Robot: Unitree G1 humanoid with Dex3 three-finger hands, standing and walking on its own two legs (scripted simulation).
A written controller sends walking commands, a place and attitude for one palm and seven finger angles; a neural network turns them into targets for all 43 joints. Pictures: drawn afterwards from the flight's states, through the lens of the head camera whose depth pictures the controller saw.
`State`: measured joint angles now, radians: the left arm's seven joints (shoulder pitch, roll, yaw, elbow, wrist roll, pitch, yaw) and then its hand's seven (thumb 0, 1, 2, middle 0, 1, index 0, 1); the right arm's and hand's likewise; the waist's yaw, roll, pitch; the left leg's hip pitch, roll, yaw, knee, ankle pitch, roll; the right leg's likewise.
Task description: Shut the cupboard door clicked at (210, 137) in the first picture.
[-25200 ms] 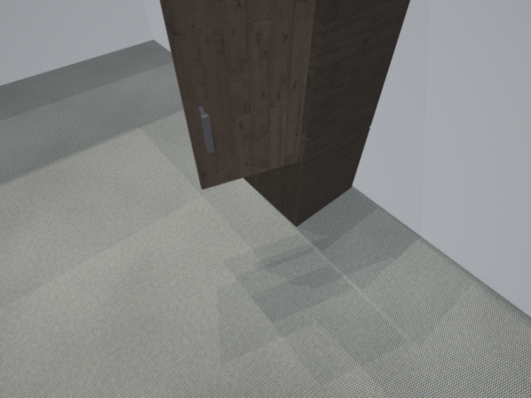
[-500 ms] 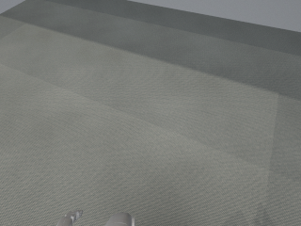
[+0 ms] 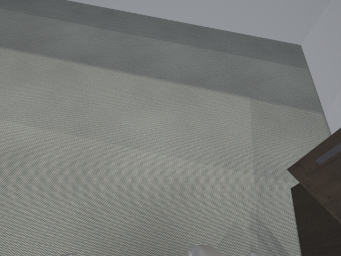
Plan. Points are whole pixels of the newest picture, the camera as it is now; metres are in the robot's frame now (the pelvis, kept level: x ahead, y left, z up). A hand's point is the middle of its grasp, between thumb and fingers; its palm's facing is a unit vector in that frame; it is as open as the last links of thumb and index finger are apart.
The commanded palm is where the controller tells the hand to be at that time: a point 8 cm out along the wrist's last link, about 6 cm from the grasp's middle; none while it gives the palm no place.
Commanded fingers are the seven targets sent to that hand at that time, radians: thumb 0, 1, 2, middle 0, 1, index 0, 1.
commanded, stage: turn to face it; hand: left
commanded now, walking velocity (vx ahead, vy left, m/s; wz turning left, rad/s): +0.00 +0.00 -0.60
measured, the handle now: (334, 150) +0.49 -0.52 -0.09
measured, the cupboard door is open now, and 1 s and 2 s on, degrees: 43 43 43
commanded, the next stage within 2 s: take the last steps up to it in 1.52 s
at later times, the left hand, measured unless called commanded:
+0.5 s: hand (128, 248) +0.15 +0.11 -0.16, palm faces -0.28 -0.93 -0.24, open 7.4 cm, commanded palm none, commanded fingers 0.00 0.90 0.90 -0.20 -0.30 -0.20 -0.30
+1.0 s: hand (133, 214) +0.24 +0.12 -0.17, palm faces -0.54 -0.81 -0.23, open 7.4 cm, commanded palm none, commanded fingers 0.00 0.90 0.90 -0.20 -0.30 -0.20 -0.30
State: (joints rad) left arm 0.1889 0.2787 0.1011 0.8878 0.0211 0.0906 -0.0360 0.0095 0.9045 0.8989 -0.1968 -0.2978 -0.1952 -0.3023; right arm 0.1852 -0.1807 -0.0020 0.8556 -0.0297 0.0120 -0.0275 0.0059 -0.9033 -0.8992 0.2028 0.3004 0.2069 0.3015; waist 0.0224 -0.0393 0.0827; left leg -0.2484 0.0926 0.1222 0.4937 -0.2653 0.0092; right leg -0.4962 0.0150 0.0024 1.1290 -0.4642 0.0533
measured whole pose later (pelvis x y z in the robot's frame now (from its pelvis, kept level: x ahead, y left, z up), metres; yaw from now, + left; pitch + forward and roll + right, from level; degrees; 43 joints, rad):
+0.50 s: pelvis +0.01 -0.05 +0.00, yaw -17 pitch +2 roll +1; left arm 0.18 0.20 0.05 0.88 0.02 0.04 -0.01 0.01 0.90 0.90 -0.20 -0.30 -0.20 -0.30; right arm 0.17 -0.25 -0.06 0.89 -0.02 0.06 -0.01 0.01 -0.91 -0.90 0.20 0.30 0.20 0.30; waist -0.01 0.02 0.08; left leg -0.52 0.08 0.01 1.06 -0.36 -0.10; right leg -0.26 0.05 0.03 0.47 -0.24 -0.05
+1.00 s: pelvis +0.04 -0.02 +0.00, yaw -36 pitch +1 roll -2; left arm 0.17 0.29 0.10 0.90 0.02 0.10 -0.04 0.01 0.91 0.90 -0.19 -0.30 -0.19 -0.30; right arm 0.22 -0.19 -0.01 0.88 -0.03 0.01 -0.02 0.01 -0.90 -0.90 0.20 0.30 0.21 0.30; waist 0.01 -0.02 0.09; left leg -0.19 0.12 0.21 0.48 -0.30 0.00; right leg -0.47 -0.04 -0.03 1.02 -0.43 0.06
